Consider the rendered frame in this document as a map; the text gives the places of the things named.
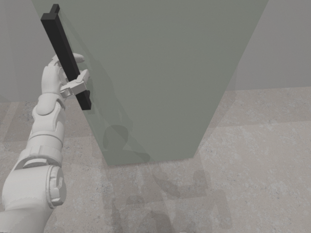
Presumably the robot left forearm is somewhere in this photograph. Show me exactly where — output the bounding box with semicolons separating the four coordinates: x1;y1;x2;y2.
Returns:
2;93;66;210

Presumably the left robot hand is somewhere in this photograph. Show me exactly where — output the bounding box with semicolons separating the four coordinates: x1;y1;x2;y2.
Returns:
41;53;90;102

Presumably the robot left upper arm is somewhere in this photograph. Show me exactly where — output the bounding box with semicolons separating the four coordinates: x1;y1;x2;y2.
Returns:
0;165;67;233

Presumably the handle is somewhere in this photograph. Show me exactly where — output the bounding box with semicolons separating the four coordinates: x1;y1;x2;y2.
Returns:
41;4;91;110

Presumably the fridge door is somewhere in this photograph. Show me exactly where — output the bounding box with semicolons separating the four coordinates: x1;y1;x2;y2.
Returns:
31;0;269;166

